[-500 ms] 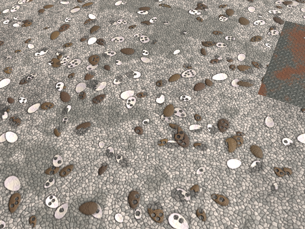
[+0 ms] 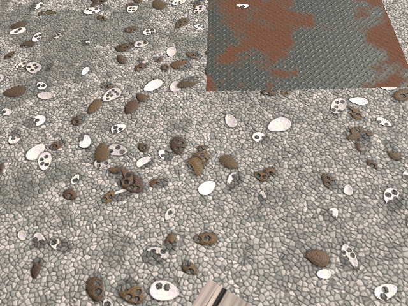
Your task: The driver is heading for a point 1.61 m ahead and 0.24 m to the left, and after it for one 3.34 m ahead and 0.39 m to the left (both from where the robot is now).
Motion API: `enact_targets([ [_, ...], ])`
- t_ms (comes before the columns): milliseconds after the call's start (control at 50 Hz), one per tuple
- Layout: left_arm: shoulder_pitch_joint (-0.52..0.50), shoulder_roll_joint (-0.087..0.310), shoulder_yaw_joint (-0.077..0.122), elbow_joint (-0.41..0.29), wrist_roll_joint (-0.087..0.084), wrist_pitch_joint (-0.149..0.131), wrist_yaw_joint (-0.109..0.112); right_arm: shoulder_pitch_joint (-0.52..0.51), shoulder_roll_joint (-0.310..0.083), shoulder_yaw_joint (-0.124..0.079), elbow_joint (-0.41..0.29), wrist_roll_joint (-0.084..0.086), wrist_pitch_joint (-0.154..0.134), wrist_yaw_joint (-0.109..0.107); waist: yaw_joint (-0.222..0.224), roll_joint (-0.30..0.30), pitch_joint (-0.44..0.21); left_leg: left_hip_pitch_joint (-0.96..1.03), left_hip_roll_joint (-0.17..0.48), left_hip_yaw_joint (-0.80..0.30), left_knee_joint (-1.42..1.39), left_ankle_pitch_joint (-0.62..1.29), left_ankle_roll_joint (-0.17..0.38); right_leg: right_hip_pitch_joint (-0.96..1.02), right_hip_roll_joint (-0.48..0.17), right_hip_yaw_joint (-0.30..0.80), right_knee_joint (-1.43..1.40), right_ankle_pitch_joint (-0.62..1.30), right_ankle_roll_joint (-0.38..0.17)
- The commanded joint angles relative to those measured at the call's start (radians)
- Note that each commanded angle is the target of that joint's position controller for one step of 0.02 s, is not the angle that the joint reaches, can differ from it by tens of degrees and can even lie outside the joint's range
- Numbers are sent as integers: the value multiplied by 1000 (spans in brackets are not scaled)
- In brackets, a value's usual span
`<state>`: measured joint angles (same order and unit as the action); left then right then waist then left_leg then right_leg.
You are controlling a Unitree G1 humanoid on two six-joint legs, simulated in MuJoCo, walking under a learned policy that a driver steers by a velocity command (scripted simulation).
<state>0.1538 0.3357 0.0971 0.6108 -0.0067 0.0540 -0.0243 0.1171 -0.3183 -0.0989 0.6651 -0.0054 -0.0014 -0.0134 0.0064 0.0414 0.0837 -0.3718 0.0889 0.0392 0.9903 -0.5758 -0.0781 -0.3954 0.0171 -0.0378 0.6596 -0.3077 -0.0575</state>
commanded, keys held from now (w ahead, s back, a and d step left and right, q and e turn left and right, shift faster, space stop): e+shift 0.08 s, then q+shift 0.24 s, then w+q+shift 0.48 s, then w+e+shift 0.20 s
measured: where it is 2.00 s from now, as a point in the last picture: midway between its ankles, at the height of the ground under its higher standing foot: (151, 110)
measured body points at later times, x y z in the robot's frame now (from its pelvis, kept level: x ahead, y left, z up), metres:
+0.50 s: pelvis +0.07 +0.02 +0.02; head +0.08 +0.04 +0.47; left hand +0.20 +0.29 -0.09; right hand +0.19 -0.26 -0.07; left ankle +0.03 +0.14 -0.70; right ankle +0.02 -0.09 -0.72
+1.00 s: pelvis +0.39 +0.15 -0.02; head +0.43 +0.17 +0.42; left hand +0.56 +0.45 -0.07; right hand +0.47 -0.14 -0.13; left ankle +0.08 +0.16 -0.71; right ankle +0.60 +0.12 -0.72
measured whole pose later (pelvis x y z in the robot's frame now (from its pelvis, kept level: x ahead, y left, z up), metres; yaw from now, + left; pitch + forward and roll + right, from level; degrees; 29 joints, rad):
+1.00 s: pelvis +0.39 +0.15 -0.02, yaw +21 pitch +3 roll -2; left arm -0.02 0.30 0.03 0.59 -0.04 -0.12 -0.06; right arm 0.49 -0.32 -0.04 0.79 -0.01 -0.05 -0.03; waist -0.06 0.01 0.04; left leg 0.25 0.00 -0.13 0.34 -0.54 0.07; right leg -0.60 0.06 -0.07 0.51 0.02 -0.06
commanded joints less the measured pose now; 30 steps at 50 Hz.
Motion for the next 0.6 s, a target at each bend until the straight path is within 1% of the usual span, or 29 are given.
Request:
enact_targets([
  [20,102,211,57,-50,0,-56,14,-104,-100,-16,-127,5,-27,-14,56,-148,-207,-376,-59,-150,265,0,30,409,-308,514,-320,423,-257],
  [40,48,179,45,-59,-21,-50,25,-94,-111,-21,-114,-5,-25,-24,30,-111,-170,-366,-45,-156,201,76,34,363,-270,474,-324,358,-211],
  [60,-6,168,36,-73,-23,-41,37,-77,-118,-26,-108,-11,-22,-28,-1,-121,-156,-309,-50,-157,151,138,31,293,-233,436,-329,346,-185],
  [80,-29,168,34,-87,-13,-34,46,-62,-110,-24,-97,-12,-21,-24,-12,-137,-161,-261,-75,-146,136,185,23,251,-207,418,-330,365,-176],
  [100,-44,155,26,-91,-3,-30,55,-12,-101,-21,-68,-8,-18,-19,-23,-136,-188,-240,-79,-124,128,220,10,259,-212,374,-321,411,-176],
  [120,-44,139,18,-91,4,-29,60,20,-91,-16,-45,-3,-13,-16,-20,-131,-210,-209,-77,-108,102,242,-2,257,-209,339,-310,453,-174],
  [140,-35,125,9,-83,7,-30,62,31,-78,-9,-33,1,-7,-15,-13,-128,-219,-182,-70,-96,66,258,-11,252,-203,311,-304,471,-171],
  [180,-30,84,-12,-61,15,-32,61,31,-47,8,-25,3,1,-11,-2,-140,-222,-116,-42,-86,-19,290,-20,229,-189,267,-305,432,-161],
  [220,-49,27,-40,-38,34,-38,52,31,-23,24,-18,5,5,-3,6,-163,-197,-13,-8,-82,-142,319,-13,170,-177,228,-330,307,-150],
  [240,-44,29,-43,-25,43,-43,45,20,-29,26,-20,9,5,1,21,-177,-168,22,-6,-73,-185,320,-6,143,-182,227,-348,234,-154],
  [260,-42,48,-40,-14,49,-46,38,7,-51,22,-26,14,6,2,33,-181,-134,34,-9,-66,-211,306,2,126,-192,236,-361,164,-160],
  [280,-46,79,-32,-6,48,-46,35,-7,-82,16,-38,20,6,3,39,-184,-96,15,-18,-55,-225,272,12,124,-206,252,-364,123,-168],
  [300,-47,110,-23,0,42,-42,36,-15,-108,10,-48,26,5,3,45,-182,-67,-20,-26,-46,-233,231,20,141,-224,268,-358,123,-177],
  [320,-43,133,-14,6,34,-38,39,-15,-121,7,-57,31,3,3,48,-174,-52,-53,-31,-41,-234,195,28,173,-246,285,-344,170,-186],
  [340,-5,153,-4,14,23,-35,43,-1,-116,11,-58,36,1,5,65,-160,-77,-85,-36,-26,-223,170,42,221,-270,314,-372,14,-194],
  [360,35,173,4,24,9,-39,44,3,-109,15,-62,44,-3,10,80,-164,-78,-138,-30,-24,-202,140,60,267,-304,375,-411,-212,-199],
  [380,53,176,6,30,-1,-48,45,-4,-103,18,-68,49,-7,15,87,-170,-57,-203,-17,-35,-183,112,81,302,-339,439,-447,-368,-199],
  [400,60,166,5,34,-6,-61,45,-14,-95,21,-73,52,-12,21,87,-165,-32,-263,-1,-49,-172,89,103,339,-367,477,-473,-425,-197],
  [420,62,153,4,37,-9,-74,44,-16,-84,24,-75,53,-19,26,83,-148,-18,-301,14,-61,-179,78,123,380,-380,477,-487,-411,-189],
  [440,59,145,5,38,-10,-85,42,-10,-76,26,-73,53,-26,30,75,-130,-18,-314,26,-66,-193,81,141,412,-381,448,-496,-368,-176],
  [480,39,141,11,34,-10,-100,31,14,-65,30,-66,56,-35,37,54,-114,-42,-249,33,-46,-246,111,163,412,-358,349,-502,-267,-149],
  [520,2,140,15,26,-13,-104,17,59,-58,32,-51,60,-36,43,21,-102,-66,-130,13,5,-320,163,172,366,-317,228,-489,-200,-122],
  [540,-25,140,16,22,-18,-103,11,103,-53,32,-34,60,-35,45,-10,-88,-77,-39,-9,43,-379,217,176,319,-290,157,-457,-187,-103],
  [560,-61,135,17,17,-22,-103,8,188,-54,27,-1,56,-36,43,-59,-64,-94,103,-50,94,-444,285,181,236,-250,72,-380,-175,-77],
  [580,-89,111,9,9,-14,-110,10,309,-87,10,45,51,-35,37,-114,-22,-126,290,-98,114,-452,293,194,117,-196,-21,-224,-67,-43],
  [600,-137,48,-12,-21,4,-124,12,507,-178,-29,92,50,-37,28,-197,125,-166,530,-17,-98,-504,167,267,-111,-105,-141,176,74,21],
])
